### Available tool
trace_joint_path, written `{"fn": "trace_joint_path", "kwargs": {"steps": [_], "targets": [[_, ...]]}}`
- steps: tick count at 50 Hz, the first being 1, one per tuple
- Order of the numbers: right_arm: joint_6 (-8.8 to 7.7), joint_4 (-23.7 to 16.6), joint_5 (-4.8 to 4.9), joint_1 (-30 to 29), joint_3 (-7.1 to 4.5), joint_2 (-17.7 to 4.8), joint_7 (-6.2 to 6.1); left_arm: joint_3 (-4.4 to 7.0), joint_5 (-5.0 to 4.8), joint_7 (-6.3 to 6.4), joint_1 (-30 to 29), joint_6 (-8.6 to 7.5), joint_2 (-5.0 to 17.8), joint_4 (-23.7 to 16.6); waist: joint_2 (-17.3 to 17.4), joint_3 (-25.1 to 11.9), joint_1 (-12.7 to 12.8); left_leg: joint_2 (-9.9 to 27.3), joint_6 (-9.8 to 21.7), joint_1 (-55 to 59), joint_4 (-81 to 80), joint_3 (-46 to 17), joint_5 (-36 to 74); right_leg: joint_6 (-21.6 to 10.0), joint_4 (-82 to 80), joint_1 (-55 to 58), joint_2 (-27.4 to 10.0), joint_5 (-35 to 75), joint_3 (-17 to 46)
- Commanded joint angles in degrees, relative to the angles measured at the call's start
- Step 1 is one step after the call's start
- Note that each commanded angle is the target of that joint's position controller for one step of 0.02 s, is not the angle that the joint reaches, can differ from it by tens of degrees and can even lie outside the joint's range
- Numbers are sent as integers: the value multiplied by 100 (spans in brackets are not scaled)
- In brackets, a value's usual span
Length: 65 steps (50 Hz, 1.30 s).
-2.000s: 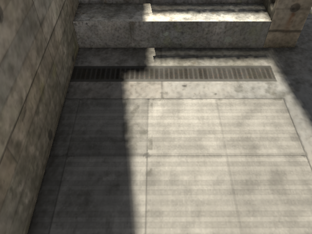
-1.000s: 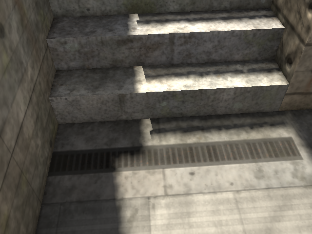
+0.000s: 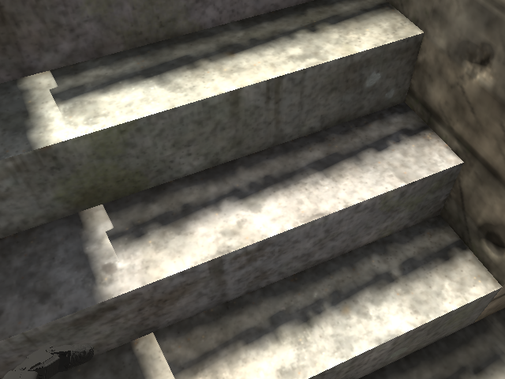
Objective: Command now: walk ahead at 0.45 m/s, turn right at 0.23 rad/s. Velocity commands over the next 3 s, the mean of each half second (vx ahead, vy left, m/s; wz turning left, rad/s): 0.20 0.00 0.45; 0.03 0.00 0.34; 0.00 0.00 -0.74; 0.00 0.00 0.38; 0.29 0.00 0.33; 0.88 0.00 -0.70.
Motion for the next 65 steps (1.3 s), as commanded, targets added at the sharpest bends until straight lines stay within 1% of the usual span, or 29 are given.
{"fn": "trace_joint_path", "kwargs": {"steps": [1,4,5,6,7,9,11,17,24,29,32,35,36,37,38,39,41,42,45,49,55,58,59,60,61,62,63,64,65], "targets": [[-202,-543,123,-949,-63,-927,76,-176,269,-34,1228,107,-363,167,543,-686,919,1311,998,-1363,-315,-388,5132,-44,-745,2861,541,917,-165],[-84,-557,420,-1410,55,-772,175,58,538,86,2276,186,329,578,457,-1065,1748,1112,554,-1097,1748,-628,5445,-453,-2141,4060,660,1405,-156],[-106,-579,396,-1486,159,-555,159,165,637,200,2534,172,628,751,126,-956,1961,646,177,-1697,3269,-654,3450,-584,-2912,4695,339,2971,79],[-53,-562,85,-735,400,239,168,106,759,264,2242,146,1039,788,-1586,-1141,1176,-162,-208,-3101,6172,-926,-2506,-880,-2200,5385,-1147,8107,1436],[-23,-209,228,589,400,106,190,3,853,198,2190,108,878,480,-1204,-2477,839,-342,-160,-3139,7053,-2439,-2506,-1685,-2225,5358,-2075,8246,2283],[282,-444,264,5,131,-500,96,-21,457,90,1091,332,578,363,-8,-1529,403,54,-364,-3854,7715,-1648,-1896,-1774,-3060,4144,-1711,3422,1726],[653,-596,267,-191,90,-242,-105,-159,364,109,102,496,200,251,-229,-850,34,350,-704,-3660,8249,-1261,-1592,-1405,-3723,2624,-1307,557,1192],[993,-1648,208,-1027,55,73,-477,-98,377,643,777,505,416,435,-397,-824,467,326,-1080,-5247,10669,-1218,-1912,-1625,-3936,3522,-1835,1821,418],[1042,-2498,127,-1626,127,153,-339,74,362,831,785,565,523,46,-247,-907,450,641,-1199,-5769,9537,-1198,-1460,-1445,-3948,4146,-1661,882,-623],[1033,-2717,122,-1740,97,121,-136,210,521,590,-256,690,715,-646,-315,-1198,204,897,-706,-3204,5222,-757,602,-1004,-3551,2909,-1391,492,-1651],[1109,-2807,195,-1650,-26,46,-104,265,322,320,-278,696,806,-592,-948,-1428,198,834,-216,-2652,4117,-549,48,-722,-3226,3444,-2165,1144,-1378],[914,-2253,170,-772,-345,-317,-61,63,9,95,401,723,78,-152,374,-829,83,-157,256,-1588,180,-199,1359,-2,-727,3396,-1149,631,-1837],[774,-2209,-5,-617,-418,-895,-25,-20,334,144,682,663,-125,-344,1774,-496,397,862,442,-484,1113,-1909,5871,461,1346,1058,-603,-3101,-1699],[643,-2318,-372,-359,-419,-1486,47,-89,456,179,828,443,-468,-383,2125,-1607,565,2407,1699,205,1425,-3881,8492,1020,4278,-352,179,-3717,-678],[582,-2391,-475,-337,-335,-1243,170,-40,119,180,497,315,-327,-168,1244,-2388,78,2853,2320,62,896,-4136,7061,1026,5886,-413,290,-3613,237],[588,-2109,-387,-467,-224,-886,199,-61,-85,206,359,262,-532,-24,1131,-1684,213,2473,2145,-584,703,-3225,4929,878,5393,-579,135,-3035,670],[669,-1825,-155,-1655,172,274,166,-48,102,323,345,358,-446,279,1090,-597,761,1826,1367,-1611,681,-2170,3368,814,4208,45,69,-2341,697],[624,-1753,-223,-1759,271,470,120,45,165,316,479,450,-241,450,1007,-624,802,1809,1235,-1858,663,-1715,3662,766,4016,656,277,-2035,684],[625,-1724,-377,-1861,144,-131,-74,55,229,294,90,532,-288,197,855,-943,791,1739,1101,-1260,685,-1036,4016,735,2245,1251,358,-1737,110],[1000,-1842,-244,-1267,-67,-611,-512,-44,134,216,-219,522,-429,-55,1124,-1028,302,2094,1457,-411,485,-1260,3834,835,465,1363,456,-2307,-428],[1044,-1989,-133,-1577,-217,-581,-624,103,205,169,482,585,-376,-171,905,-1225,533,2487,1356,-324,340,-1191,3397,306,-617,1684,208,-2106,-323],[954,-1839,67,-1568,-276,-544,-508,184,182,148,874,564,-443,-128,612,-1283,634,2296,963,-475,722,-497,2285,-4,-1420,2078,529,-1659,-873],[937,-1894,39,-1884,-234,-315,-416,230,-24,228,549,719,-339,-123,875,-1083,558,2131,723,-638,999,-224,1979,-130,-1530,2000,521,-1622,-935],[914,-1840,31,-1885,-219,-216,-343,240,-22,298,658,814,-345,-169,853,-1065,589,2001,536,-869,1302,-120,1645,-313,-1870,2188,581,-1599,-817],[912,-1717,-25,-1728,-199,-145,-272,262,-30,349,680,856,-281,-193,374,-1018,644,1726,311,-1041,1924,102,910,-529,-2426,2301,516,-883,-572],[906,-1807,-127,-1708,-195,-12,-204,405,58,424,918,828,321,-278,-1072,-1090,587,1032,-144,-2268,3583,451,-1127,-1014,-2653,3085,-344,1933,1003],[811,-2220,-134,-2491,-129,115,-203,502,372,394,1170,736,874,-440,-1754,-1285,943,2,-644,-3682,5798,-412,-2325,-2216,-3274,3408,-1282,2341,3318],[779,-2263,-40,-2746,-218,-7,-174,487,521,356,1088,583,925,-449,-792,-1291,934,-111,-718,-4311,7357,-1341,-2381,-2482,-3442,3565,-1524,2154,3415],[707,-2201,-26,-2545,-214,17,-139,462,440,354,788,520,946,-404,-182,-1076,692,-27,-702,-4554,7785,-1652,-1842,-2130,-3289,3523,-1238,1854,2868]]}}
Next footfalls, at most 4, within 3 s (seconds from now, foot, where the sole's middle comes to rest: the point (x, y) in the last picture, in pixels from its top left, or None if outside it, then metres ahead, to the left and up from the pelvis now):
0.10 right None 0.26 -0.09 -0.78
0.70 left None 0.14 0.21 -0.78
1.22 right None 0.13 -0.03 -0.78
1.76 left None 0.05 0.15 -0.78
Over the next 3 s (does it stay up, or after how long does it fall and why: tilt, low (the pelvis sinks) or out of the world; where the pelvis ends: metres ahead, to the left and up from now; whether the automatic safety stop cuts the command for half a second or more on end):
stays up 0.26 -0.04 -0.01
